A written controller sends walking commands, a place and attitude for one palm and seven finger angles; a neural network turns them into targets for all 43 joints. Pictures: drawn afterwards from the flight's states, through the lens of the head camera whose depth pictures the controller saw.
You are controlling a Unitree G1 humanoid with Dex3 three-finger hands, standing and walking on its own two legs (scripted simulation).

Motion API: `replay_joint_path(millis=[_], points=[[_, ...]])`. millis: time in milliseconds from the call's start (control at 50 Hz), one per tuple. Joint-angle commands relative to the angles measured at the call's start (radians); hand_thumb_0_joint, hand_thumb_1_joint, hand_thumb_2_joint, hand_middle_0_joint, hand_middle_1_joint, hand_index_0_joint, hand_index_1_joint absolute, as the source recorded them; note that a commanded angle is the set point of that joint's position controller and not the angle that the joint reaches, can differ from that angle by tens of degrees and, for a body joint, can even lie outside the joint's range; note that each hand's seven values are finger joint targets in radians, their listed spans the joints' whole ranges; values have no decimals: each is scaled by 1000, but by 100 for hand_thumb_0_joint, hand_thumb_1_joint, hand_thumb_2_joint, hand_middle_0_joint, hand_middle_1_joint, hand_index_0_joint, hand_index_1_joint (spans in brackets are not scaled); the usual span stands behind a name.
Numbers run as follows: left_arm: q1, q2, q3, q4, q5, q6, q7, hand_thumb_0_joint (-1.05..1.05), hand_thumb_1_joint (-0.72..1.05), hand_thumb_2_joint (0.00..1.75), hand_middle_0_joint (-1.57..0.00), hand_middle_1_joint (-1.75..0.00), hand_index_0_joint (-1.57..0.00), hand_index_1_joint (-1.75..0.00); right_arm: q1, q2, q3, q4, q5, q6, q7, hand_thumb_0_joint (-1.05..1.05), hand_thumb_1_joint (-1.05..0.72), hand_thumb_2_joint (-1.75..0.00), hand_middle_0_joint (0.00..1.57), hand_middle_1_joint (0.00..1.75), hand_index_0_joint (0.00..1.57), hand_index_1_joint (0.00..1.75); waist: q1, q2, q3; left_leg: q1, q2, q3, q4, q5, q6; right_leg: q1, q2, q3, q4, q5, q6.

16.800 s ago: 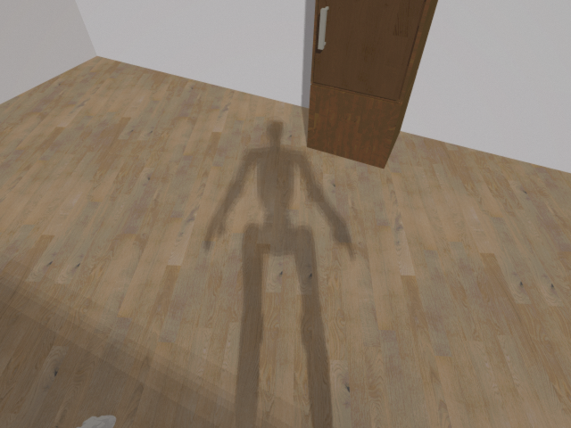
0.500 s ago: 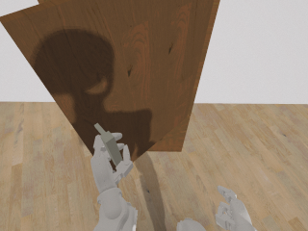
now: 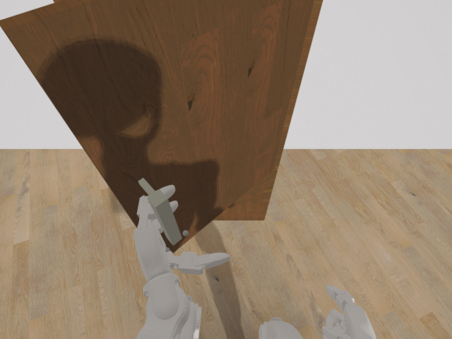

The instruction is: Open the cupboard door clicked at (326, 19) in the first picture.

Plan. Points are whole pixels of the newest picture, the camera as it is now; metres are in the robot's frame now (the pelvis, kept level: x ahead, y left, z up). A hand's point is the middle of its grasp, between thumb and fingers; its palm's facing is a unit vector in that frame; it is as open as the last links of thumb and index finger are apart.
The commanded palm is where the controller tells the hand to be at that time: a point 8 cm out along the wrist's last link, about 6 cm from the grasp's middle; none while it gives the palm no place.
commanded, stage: open thumb and fingers to let go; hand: left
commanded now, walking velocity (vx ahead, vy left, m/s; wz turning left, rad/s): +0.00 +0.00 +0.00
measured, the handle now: (160, 213) +0.32 +0.14 +0.03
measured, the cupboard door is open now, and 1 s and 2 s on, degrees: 43 47 46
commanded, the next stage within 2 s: slide the hand sideways off the handle in 0.14 s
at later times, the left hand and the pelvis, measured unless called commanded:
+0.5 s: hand (185, 258) +0.25 +0.08 +0.03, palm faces -0.06 -1.00 +0.03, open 16.0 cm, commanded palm +0.23 +0.12 +0.02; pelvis -0.01 +0.02 -0.01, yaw -1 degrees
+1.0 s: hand (169, 280) +0.21 +0.10 +0.03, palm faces +0.00 -1.00 +0.00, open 16.0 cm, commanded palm +0.19 +0.17 +0.02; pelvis +0.00 +0.01 -0.02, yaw -1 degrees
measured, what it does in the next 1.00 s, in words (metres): stands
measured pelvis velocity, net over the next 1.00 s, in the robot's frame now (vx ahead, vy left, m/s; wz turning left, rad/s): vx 0.00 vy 0.01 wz -0.03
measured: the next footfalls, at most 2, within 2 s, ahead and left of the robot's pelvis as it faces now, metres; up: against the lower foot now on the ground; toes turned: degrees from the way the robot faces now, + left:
none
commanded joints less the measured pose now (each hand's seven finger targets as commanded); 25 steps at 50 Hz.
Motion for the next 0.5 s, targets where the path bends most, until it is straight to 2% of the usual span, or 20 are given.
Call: replay_joint_path(millis=[0, 100, 140, 180, 220, 240, 260, 280, 300, 320, 340, 360, 380, 400, 420, 460, 480], points=[[-121, -55, -25, -203, 23, -30, 11, 0, -50, 30, -19, -55, -19, -55, -59, -85, -21, -161, 6, -52, -7, 0, -90, -90, 20, 30, 20, 30, -14, -79, -270, 273, -46, 40, -113, 185, 65, 106, 11, 47, -250, 363, 26], [-126, -86, -53, -215, 37, -11, 22, 0, -50, 30, -15, -30, -15, -30, -67, -83, -16, -169, 7, -56, -3, 0, -90, -90, 20, 30, 20, 30, -17, -68, -247, 277, -42, 30, -121, 175, 64, 77, 18, 27, -240, 322, 19], [-161, -86, -53, -231, 40, -10, 29, 0, -50, 30, -15, -30, -15, -30, -70, -83, -15, -165, 7, -57, -2, 0, -90, -90, 20, 30, 20, 30, -22, -57, -247, 282, -41, 27, -119, 160, 63, 61, 19, 25, -239, 301, 19], [-145, -77, -44, -229, 43, -2, 33, 0, -50, 30, -15, -30, -15, -30, -70, -84, -15, -170, 7, -56, -4, 0, -90, -90, 20, 30, 20, 30, -15, -58, -247, 275, -40, 21, -125, 153, 61, 64, 22, 20, -235, 282, 14], [-174, -101, -61, -228, 41, 4, 36, 0, -50, 30, -15, -30, -15, -30, -80, -82, -12, -166, 9, -57, -1, 0, -90, -90, 20, 30, 20, 30, -24, -50, -242, 283, -42, 22, -126, 137, 61, 45, 22, 17, -235, 267, 16], [-147, 38, -250, -254, 138, -42, -160, 0, -50, 30, -15, -30, -15, -30, -4, -132, -18, -164, 22, -48, 6, 0, -90, -90, 20, 30, 20, 30, -125, -93, -195, 279, -37, 25, -91, 136, 77, -5, 9, 50, -235, 312, 23], [-168, 84, -197, -314, 97, -87, -266, 0, -50, 30, -15, -30, -15, -30, -19, -118, -27, -188, 26, -41, 5, 0, -90, -90, 20, 30, 20, 30, -79, -48, -240, 277, -38, 27, -84, 154, 82, 23, 4, 58, -222, 347, 12], [-189, 102, -209, -355, 68, -111, -348, 0, -50, 30, -15, -30, -15, -30, -14, -126, -25, -204, 31, -37, 5, 0, -90, -90, 20, 30, 20, 30, -85, 1, -272, 294, -39, 25, -79, 162, 85, 26, 3, 59, -203, 353, 5], [-171, 122, -202, -377, 35, -129, -425, 0, -50, 30, -15, -30, -15, -30, -16, -124, -25, -218, 42, -38, 2, 0, -90, -90, 20, 30, 20, 30, -75, 9, -279, 304, -41, 26, -74, 159, 86, 20, 3, 61, -201, 347, 5], [-148, 113, -195, -363, -15, -134, -479, 0, -50, 30, -15, -30, -15, -30, -25, -123, -23, -230, 53, -40, -2, 0, -90, -90, 20, 30, 20, 30, -76, -3, -254, 305, -38, 21, -77, 135, 85, 2, 7, 57, -205, 315, 4], [-136, 85, -187, -381, -71, -132, -508, 0, -50, 30, -15, -30, -15, -30, -32, -121, -20, -247, 60, -44, -5, 0, -90, -90, 20, 30, 20, 30, -67, 13, -247, 314, -39, 18, -86, 115, 82, -8, 12, 49, -208, 281, 4], [-117, 59, -180, -383, -120, -120, -520, 0, -50, 30, -15, -30, -15, -30, -35, -120, -15, -261, 69, -47, -5, 0, -90, -90, 20, 30, 20, 30, -57, 14, -239, 314, -40, 15, -97, 93, 79, -9, 16, 41, -210, 250, 3], [-119, 48, -164, -389, -150, -105, -513, 0, -50, 30, -15, -30, -15, -30, -37, -122, -15, -268, 74, -50, -7, 0, -90, -90, 20, 30, 20, 30, -55, 10, -243, 323, -36, 5, -103, 93, 77, -18, 20, 30, -198, 240, 1], [-65, 40, -144, -372, -168, -91, -499, 0, -50, 30, -15, -30, -15, -30, -39, -124, -16, -276, 76, -48, -5, 0, -90, -90, 20, 30, 20, 30, -39, -7, -237, 320, -35, 3, -111, 87, 72, -24, 23, 22, -193, 231, 4], [-47, 42, -129, -363, -173, -75, -478, 0, -50, 30, -15, -30, -15, -30, -34, -126, -15, -282, 75, -44, -4, 0, -90, -90, 20, 30, 20, 30, -41, -41, -221, 303, -35, 1, -114, 80, 73, -19, 24, 17, -195, 228, 8], [-15, 71, -100, -381, -147, -65, -434, 0, -50, 30, -15, -30, -15, -30, -28, -128, -19, -293, 70, -36, 1, 0, -90, -90, 20, 30, 20, 30, -30, -67, -239, 287, -36, 3, -112, 81, 72, -9, 24, 19, -185, 222, 10], [9, 92, -89, -411, -124, -66, -416, 0, -50, 30, -15, -30, -15, -30, -27, -130, -21, -305, 68, -34, 4, 0, -90, -90, 20, 30, 20, 30, -14, -38, -266, 291, -36, -2, -113, 104, 69, -5, 23, 18, -164, 232, 4]])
